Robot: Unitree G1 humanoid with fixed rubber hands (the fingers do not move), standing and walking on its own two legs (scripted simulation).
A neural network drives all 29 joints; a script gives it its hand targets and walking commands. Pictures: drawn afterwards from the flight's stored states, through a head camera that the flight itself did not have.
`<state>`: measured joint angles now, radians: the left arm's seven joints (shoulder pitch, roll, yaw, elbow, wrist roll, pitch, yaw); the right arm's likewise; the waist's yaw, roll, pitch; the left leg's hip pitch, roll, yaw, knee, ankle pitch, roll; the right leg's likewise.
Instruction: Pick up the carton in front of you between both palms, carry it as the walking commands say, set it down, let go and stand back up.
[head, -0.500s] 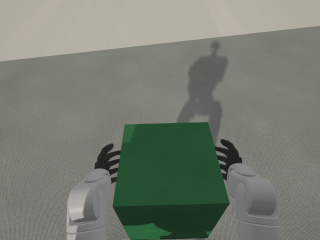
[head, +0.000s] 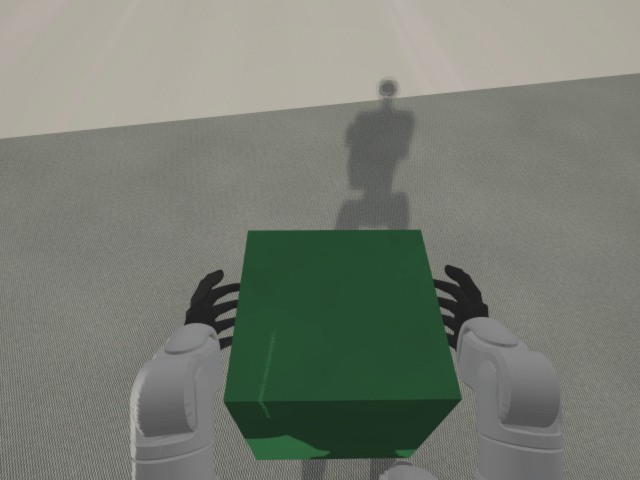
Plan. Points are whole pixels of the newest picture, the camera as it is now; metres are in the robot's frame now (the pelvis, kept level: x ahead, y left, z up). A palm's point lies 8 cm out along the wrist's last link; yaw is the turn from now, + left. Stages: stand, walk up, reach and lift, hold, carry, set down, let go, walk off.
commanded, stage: carry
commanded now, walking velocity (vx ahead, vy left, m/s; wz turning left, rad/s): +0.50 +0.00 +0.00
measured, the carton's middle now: (334, 351) +0.28 +0.00 +0.01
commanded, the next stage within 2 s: none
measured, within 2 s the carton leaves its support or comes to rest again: neither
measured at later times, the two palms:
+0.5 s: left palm (241, 176) +0.55 +0.13 +0.07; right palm (422, 173) +0.56 -0.16 +0.07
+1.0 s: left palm (249, 150) +0.64 +0.13 +0.06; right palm (413, 151) +0.64 -0.17 +0.06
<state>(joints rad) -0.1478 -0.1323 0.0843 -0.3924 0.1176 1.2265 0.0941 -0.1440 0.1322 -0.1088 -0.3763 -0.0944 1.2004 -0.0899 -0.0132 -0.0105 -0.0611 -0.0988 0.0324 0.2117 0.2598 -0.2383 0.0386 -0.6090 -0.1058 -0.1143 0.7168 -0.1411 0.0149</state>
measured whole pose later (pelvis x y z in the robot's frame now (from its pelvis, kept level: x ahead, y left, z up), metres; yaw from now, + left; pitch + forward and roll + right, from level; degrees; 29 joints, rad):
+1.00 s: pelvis +0.38 -0.01 -0.02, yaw -1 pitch +4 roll +1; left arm -0.16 -0.13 0.11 -0.26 0.13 1.17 0.08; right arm -0.16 0.13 -0.12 -0.26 -0.13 1.16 -0.08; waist 0.00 0.00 -0.11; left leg -0.35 0.05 0.18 0.55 -0.25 0.02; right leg -0.14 -0.06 -0.16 0.52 -0.40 0.03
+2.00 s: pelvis +0.30 -0.03 -0.02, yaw -1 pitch +1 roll +0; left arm -0.20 -0.14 0.16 0.16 0.23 0.75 0.03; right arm -0.21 0.14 -0.17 0.16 -0.24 0.74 -0.02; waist 0.00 0.00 -0.07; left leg -0.39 0.09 0.18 0.52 -0.14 0.01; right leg -0.21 -0.04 -0.17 0.56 -0.37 -0.03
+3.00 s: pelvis +0.29 +0.01 -0.01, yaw -14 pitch -7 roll +0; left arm -0.25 -0.15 0.20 0.23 0.28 0.73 0.03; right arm -0.27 0.15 -0.24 0.30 -0.26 0.67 0.00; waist 0.01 -0.05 0.04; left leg -0.15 -0.02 -0.01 0.40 -0.13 0.01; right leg -0.06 0.01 0.09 0.44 -0.26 0.01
